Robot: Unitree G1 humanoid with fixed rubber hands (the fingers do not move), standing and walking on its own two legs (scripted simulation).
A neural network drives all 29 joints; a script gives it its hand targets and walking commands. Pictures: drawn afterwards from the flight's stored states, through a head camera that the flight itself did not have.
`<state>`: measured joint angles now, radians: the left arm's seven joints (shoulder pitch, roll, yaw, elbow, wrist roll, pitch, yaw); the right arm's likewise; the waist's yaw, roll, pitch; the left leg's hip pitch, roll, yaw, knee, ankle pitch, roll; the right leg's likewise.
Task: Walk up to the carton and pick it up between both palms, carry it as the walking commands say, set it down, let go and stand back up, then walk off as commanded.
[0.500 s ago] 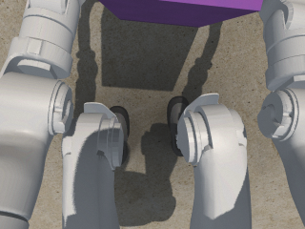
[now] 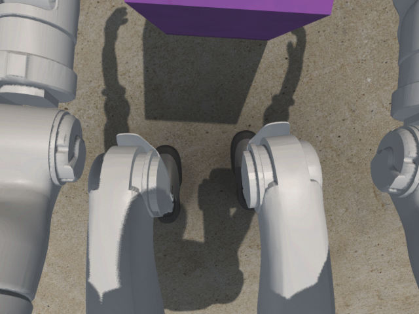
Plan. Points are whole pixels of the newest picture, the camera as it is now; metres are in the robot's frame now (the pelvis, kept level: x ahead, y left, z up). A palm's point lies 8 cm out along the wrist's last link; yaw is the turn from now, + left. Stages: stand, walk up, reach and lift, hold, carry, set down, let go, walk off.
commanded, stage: set down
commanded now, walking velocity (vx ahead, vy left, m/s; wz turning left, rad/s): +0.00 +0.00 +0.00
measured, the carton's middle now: out of the picture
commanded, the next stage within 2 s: let go in 1.04 s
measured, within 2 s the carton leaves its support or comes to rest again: neither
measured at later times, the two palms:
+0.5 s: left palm out of the picture +0.60 +0.12 +0.01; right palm out of the picture +0.54 -0.29 +0.00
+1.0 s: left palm out of the picture +0.60 +0.12 +0.14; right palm out of the picture +0.53 -0.30 +0.14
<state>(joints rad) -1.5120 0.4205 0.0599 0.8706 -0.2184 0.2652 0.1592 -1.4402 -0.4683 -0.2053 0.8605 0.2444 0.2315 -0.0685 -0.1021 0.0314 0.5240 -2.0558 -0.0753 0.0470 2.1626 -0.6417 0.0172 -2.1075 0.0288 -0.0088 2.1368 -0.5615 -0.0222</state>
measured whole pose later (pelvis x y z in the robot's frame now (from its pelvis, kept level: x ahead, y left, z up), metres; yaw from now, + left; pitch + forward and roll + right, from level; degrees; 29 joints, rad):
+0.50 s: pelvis -0.01 +0.00 +0.13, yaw +0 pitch +31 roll +2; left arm -1.50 0.45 0.14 0.72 -0.18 0.41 0.11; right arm -1.44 -0.48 -0.21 0.67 0.21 0.40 -0.05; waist -0.11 0.03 0.52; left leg -1.73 -0.08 0.03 1.71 -0.53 0.01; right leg -1.78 0.04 0.03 1.70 -0.46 -0.01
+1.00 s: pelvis +0.01 +0.00 +0.26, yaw -2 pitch +28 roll +2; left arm -1.46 0.42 0.17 0.79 -0.12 0.39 0.07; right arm -1.40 -0.49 -0.24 0.77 0.17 0.35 0.00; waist -0.09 0.03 0.52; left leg -1.30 -0.07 0.00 1.18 -0.36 0.02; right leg -1.35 0.05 0.05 1.16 -0.30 -0.01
